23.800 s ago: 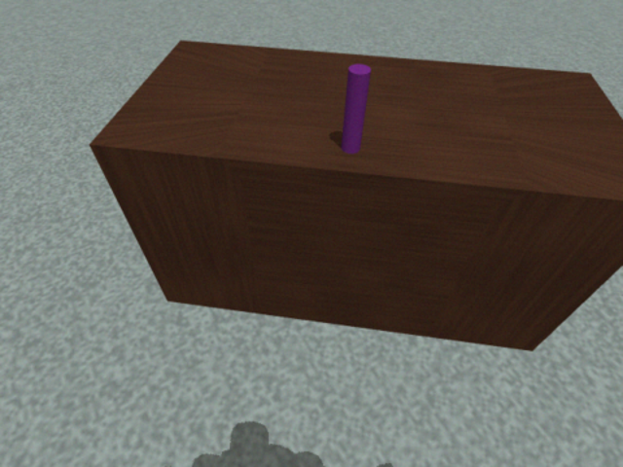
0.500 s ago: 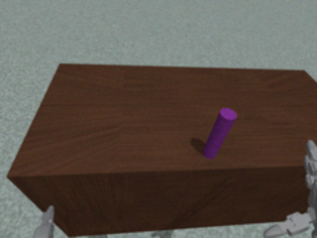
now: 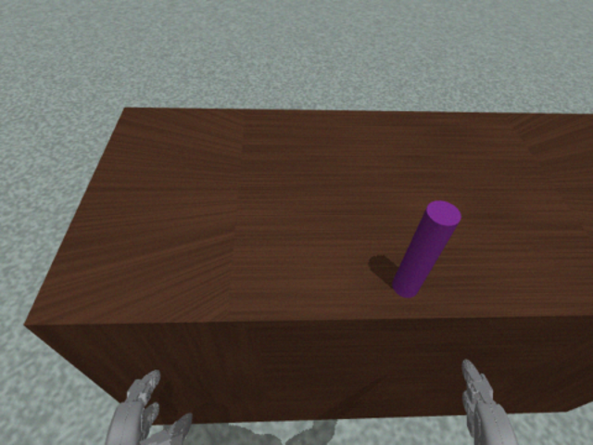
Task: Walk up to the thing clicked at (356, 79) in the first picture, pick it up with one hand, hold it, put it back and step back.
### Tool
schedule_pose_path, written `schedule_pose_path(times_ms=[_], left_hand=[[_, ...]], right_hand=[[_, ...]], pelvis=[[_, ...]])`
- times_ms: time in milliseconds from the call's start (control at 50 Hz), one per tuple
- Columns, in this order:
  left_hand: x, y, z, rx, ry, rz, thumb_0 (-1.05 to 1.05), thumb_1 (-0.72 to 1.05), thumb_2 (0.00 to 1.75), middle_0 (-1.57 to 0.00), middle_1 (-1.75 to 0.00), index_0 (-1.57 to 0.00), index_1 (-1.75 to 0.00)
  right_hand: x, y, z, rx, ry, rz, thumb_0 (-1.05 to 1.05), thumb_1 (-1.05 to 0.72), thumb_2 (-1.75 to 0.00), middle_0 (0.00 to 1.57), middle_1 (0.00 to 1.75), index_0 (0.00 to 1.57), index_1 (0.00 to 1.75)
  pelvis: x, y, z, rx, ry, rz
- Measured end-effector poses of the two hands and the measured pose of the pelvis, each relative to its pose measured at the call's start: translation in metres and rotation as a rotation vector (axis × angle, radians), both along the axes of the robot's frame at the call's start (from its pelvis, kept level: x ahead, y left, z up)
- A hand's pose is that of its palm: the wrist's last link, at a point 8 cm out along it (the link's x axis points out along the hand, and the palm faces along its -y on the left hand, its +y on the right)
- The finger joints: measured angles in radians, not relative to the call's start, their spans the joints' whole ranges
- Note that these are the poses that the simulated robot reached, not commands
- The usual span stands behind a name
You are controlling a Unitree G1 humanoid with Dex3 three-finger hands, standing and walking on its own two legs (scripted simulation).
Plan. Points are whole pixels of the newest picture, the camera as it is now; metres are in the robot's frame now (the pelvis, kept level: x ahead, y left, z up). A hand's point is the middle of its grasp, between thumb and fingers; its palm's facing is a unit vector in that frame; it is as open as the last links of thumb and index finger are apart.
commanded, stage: home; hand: right
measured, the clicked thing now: (421, 254) +0.39 -0.19 +0.02
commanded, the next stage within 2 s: none
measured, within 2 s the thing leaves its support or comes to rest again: neither
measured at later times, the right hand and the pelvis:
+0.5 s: hand (422, 422) +0.19 -0.18 -0.11, palm faces +0.07 +0.97 -0.23, open 17.6 cm; pelvis +0.01 -0.01 +0.00, yaw +2 degrees
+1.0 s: hand out of the picture +0.05 -0.28 -0.15, palm faces -0.08 +0.92 -0.38, open 17.4 cm; pelvis +0.00 -0.01 +0.00, yaw +2 degrees
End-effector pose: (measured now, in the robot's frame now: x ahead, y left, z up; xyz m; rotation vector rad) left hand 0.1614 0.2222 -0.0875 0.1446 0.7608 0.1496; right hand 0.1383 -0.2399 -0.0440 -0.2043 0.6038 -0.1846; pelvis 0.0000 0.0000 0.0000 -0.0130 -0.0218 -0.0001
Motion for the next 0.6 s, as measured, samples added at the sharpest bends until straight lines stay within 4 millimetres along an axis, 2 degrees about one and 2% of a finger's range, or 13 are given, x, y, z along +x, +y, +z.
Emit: schedule_pose_path(times_ms=[80,160,320,520,600], left_hand=[[-0.003,0.006,0.001,0.033,0.022,0.005,0.00,0.69,0.78,-0.19,-0.27,-0.18,-0.26],[-0.005,0.006,0.003,0.044,0.035,0.005,0.01,0.80,0.84,-0.20,-0.28,-0.19,-0.28],[-0.016,0.006,-0.004,0.042,0.098,-0.001,0.01,0.88,0.89,-0.20,-0.30,-0.20,-0.29],[-0.036,0.014,-0.018,0.045,0.215,0.032,0.01,0.90,0.90,-0.21,-0.30,-0.20,-0.30],[-0.041,0.024,-0.023,0.075,0.233,-0.018,0.01,0.90,0.90,-0.21,-0.30,-0.20,-0.30]], right_hand=[[0.004,0.011,-0.026,0.041,0.101,0.024,-0.01,0.59,-0.02,0.05,0.04,0.06,0.04],[0.014,0.021,-0.040,0.066,0.150,0.054,-0.01,0.59,-0.02,0.05,0.04,0.06,0.04],[0.031,0.012,-0.033,0.041,0.110,0.008,-0.01,0.59,-0.02,0.05,0.04,0.06,0.04],[0.028,0.011,-0.038,0.027,0.163,-0.001,-0.01,0.58,-0.03,0.05,0.04,0.05,0.04],[0.021,0.000,-0.049,-0.036,0.252,0.099,-0.01,0.58,-0.03,0.05,0.04,0.06,0.05]], pelvis=[[0.000,-0.001,0.000,0.001,0.009,0.004],[0.001,-0.002,-0.001,0.003,0.016,0.011],[0.005,-0.005,-0.001,0.007,0.017,0.025],[0.009,-0.006,-0.001,0.004,0.029,0.028],[0.009,-0.006,-0.004,0.008,0.025,0.027]])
